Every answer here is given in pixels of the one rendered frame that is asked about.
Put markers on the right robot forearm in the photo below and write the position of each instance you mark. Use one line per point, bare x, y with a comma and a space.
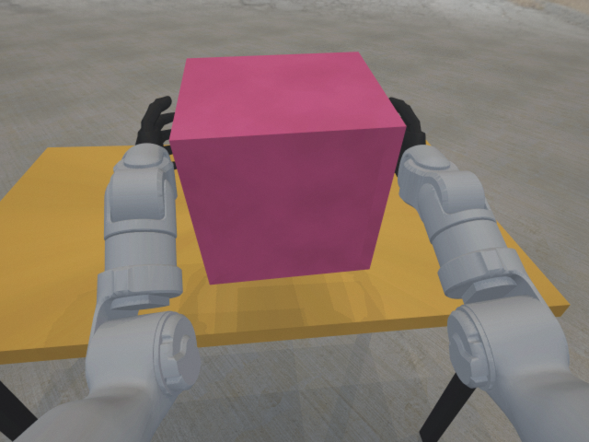
475, 263

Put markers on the robot left hand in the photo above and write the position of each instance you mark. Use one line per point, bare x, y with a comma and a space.
152, 123

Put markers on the right robot upper arm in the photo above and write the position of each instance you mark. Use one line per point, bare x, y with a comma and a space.
512, 348

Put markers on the carton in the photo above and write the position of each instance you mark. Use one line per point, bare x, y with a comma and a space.
286, 162

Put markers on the table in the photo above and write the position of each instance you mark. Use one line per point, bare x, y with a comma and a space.
52, 249

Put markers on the left robot forearm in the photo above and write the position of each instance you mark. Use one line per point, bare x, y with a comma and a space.
140, 231

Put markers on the left robot upper arm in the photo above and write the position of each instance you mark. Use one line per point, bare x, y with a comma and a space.
136, 368

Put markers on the robot right hand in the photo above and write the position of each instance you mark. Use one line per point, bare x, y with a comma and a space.
413, 134

